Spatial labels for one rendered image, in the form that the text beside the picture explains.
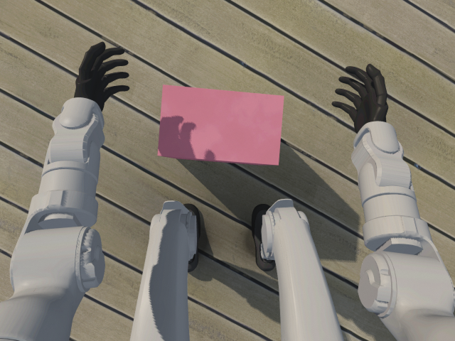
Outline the left robot thigh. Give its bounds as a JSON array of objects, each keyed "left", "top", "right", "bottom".
[{"left": 130, "top": 210, "right": 197, "bottom": 341}]

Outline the robot left hand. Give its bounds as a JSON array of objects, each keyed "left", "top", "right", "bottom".
[{"left": 74, "top": 42, "right": 129, "bottom": 111}]

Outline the left robot forearm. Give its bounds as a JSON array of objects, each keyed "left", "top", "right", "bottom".
[{"left": 10, "top": 97, "right": 105, "bottom": 290}]

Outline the carton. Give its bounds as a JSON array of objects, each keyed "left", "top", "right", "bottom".
[{"left": 158, "top": 85, "right": 284, "bottom": 166}]

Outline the robot right hand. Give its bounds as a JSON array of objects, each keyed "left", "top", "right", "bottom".
[{"left": 332, "top": 64, "right": 388, "bottom": 133}]

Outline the right robot shin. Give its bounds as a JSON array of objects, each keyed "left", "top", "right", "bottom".
[{"left": 260, "top": 199, "right": 310, "bottom": 260}]

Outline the right robot forearm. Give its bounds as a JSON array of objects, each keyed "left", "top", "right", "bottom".
[{"left": 351, "top": 121, "right": 455, "bottom": 312}]

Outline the left robot upper arm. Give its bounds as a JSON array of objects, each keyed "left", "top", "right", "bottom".
[{"left": 0, "top": 226, "right": 105, "bottom": 341}]

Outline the right robot upper arm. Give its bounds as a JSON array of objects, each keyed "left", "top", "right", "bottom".
[{"left": 358, "top": 251, "right": 455, "bottom": 341}]

